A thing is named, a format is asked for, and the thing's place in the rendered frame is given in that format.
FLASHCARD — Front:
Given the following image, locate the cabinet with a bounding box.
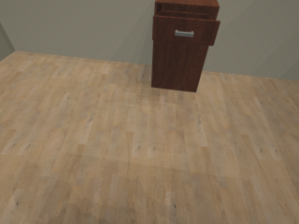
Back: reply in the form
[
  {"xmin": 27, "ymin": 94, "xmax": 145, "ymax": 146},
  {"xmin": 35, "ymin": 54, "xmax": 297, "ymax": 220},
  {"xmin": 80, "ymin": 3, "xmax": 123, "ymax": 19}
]
[{"xmin": 151, "ymin": 0, "xmax": 220, "ymax": 92}]

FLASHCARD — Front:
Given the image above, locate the handle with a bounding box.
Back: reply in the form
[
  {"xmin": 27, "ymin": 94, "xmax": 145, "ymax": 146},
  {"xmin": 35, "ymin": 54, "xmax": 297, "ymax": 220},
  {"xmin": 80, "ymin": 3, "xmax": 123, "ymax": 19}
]
[{"xmin": 175, "ymin": 30, "xmax": 194, "ymax": 37}]

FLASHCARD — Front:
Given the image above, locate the drawer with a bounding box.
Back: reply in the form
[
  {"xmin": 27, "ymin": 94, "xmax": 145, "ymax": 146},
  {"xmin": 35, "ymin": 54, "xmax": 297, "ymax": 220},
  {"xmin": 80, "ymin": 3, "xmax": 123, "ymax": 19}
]
[{"xmin": 152, "ymin": 11, "xmax": 221, "ymax": 46}]

